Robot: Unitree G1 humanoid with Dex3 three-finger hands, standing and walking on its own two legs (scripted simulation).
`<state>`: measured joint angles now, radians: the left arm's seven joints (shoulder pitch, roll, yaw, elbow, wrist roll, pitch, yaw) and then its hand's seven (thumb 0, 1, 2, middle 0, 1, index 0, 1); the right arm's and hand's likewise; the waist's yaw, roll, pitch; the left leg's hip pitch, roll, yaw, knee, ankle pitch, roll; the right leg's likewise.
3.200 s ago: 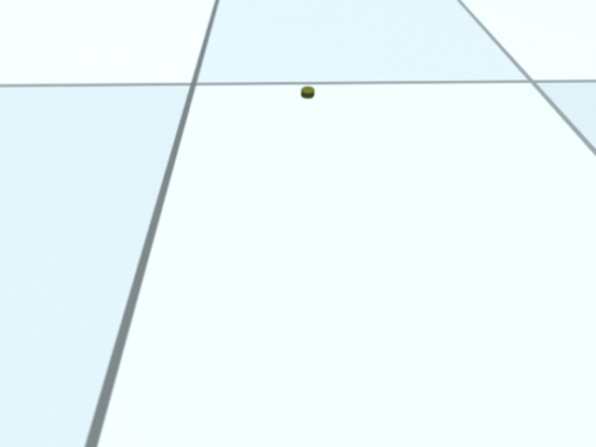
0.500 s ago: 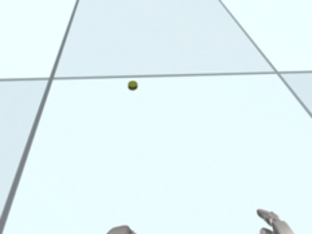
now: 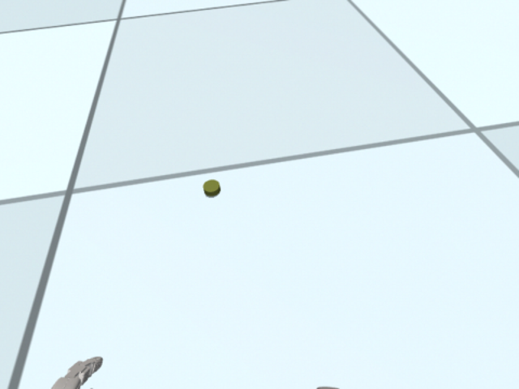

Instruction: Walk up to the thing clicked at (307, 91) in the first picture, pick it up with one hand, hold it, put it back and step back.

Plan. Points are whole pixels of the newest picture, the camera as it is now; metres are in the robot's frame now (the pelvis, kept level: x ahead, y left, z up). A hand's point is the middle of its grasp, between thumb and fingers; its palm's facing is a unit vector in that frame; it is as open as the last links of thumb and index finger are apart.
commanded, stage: walk up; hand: left
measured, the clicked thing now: (211, 187) +1.14 +0.27 -0.75
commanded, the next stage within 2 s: none
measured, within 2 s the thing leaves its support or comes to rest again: neither
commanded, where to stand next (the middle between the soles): +0.80 +0.06 m, yaw -1 degrees
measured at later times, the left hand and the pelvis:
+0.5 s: hand (88, 336) +0.25 +0.34 -0.15, palm faces -0.05 -0.94 -0.33, open 7.4 cm; pelvis +0.21 +0.06 +0.01, yaw -1 degrees
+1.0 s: hand (134, 220) +0.49 +0.30 -0.11, palm faces -0.03 -0.92 -0.39, open 7.4 cm; pelvis +0.40 +0.03 +0.00, yaw -1 degrees
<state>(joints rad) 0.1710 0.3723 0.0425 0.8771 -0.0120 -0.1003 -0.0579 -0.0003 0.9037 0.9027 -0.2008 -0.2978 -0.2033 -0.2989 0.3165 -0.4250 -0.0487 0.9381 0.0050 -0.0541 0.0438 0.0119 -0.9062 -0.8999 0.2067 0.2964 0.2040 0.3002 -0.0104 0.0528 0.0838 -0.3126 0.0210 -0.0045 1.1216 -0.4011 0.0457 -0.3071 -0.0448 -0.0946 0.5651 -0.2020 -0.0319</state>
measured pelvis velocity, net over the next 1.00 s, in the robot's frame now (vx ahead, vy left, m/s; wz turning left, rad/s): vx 0.40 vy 0.03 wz -0.02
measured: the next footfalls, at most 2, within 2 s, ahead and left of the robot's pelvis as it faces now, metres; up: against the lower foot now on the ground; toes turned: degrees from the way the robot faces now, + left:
left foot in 0.30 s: +0.29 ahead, +0.16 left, +0.00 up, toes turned +7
right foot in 0.78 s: +0.47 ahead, -0.09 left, +0.00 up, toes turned -6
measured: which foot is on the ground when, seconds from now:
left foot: up 0.00-0.28, down 0.30-0.80, up 0.82-1.00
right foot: down 0.00-0.32, up 0.34-0.76, down 0.78-1.00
